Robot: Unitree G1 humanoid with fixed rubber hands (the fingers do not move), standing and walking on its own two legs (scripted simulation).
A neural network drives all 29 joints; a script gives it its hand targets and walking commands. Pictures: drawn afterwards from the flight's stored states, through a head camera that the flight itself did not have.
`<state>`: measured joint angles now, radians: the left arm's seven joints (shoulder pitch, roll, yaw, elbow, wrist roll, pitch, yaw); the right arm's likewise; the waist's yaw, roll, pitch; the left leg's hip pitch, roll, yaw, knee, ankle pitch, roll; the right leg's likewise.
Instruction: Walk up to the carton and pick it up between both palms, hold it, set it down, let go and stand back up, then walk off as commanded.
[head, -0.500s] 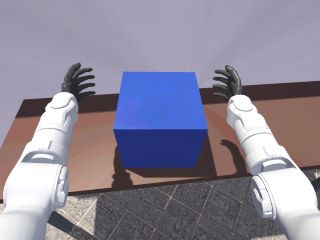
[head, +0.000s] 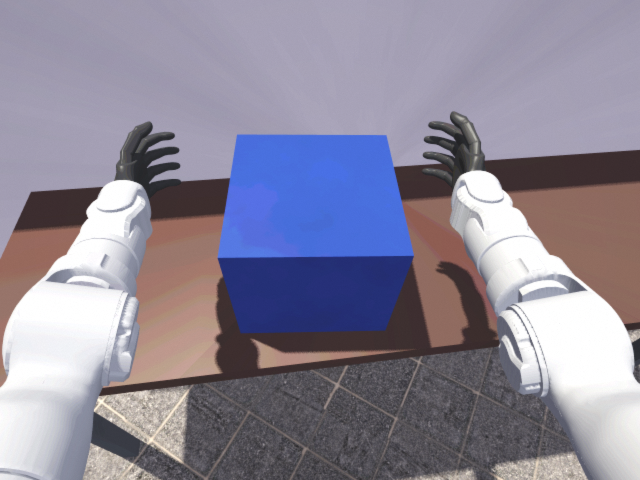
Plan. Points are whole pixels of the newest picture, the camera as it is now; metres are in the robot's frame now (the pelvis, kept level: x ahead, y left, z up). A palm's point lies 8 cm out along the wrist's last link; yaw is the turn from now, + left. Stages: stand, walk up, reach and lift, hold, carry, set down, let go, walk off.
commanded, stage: reach and lift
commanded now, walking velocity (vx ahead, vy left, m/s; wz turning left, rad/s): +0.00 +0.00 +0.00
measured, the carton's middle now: (313, 234) +0.48 +0.00 -0.02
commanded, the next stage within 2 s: none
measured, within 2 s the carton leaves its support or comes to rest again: neither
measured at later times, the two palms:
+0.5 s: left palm (151, 230) +0.45 +0.24 +0.03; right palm (433, 208) +0.45 -0.17 +0.06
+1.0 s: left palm (175, 229) +0.45 +0.21 +0.03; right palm (431, 207) +0.45 -0.16 +0.06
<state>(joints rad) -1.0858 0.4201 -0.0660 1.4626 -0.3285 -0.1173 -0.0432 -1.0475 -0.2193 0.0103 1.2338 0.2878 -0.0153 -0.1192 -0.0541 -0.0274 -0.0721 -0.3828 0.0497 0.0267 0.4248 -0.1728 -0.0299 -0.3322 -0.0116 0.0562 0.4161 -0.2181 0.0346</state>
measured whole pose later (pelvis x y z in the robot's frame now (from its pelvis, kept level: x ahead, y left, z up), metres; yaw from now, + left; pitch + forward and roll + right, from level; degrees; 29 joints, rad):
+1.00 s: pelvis +0.00 +0.01 -0.02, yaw -1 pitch +23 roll -2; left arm -1.09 0.28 -0.13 1.60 -0.31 -0.40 0.01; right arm -1.04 -0.22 0.02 1.35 0.29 -0.26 -0.06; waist -0.03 -0.02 -0.21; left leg -0.75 0.06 0.03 0.53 -0.18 -0.02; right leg -0.68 -0.01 0.06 0.47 -0.20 0.04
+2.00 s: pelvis +0.00 +0.01 -0.01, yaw -1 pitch +22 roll -1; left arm -1.08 0.22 0.30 1.59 0.07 -0.43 0.04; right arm -1.01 -0.11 -0.36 1.34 -0.10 -0.35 -0.09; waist -0.05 -0.02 -0.18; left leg -0.73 0.06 0.03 0.52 -0.18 -0.02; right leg -0.66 -0.01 0.05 0.47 -0.20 0.04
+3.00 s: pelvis -0.03 +0.00 -0.01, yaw +0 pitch +19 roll -1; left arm -1.01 0.21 0.22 1.51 0.02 -0.40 0.06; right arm -0.92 -0.04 -0.41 1.25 -0.15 -0.34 -0.12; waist -0.04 -0.02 -0.17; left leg -0.67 0.05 0.03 0.48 -0.13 -0.02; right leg -0.62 -0.01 0.05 0.46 -0.17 0.04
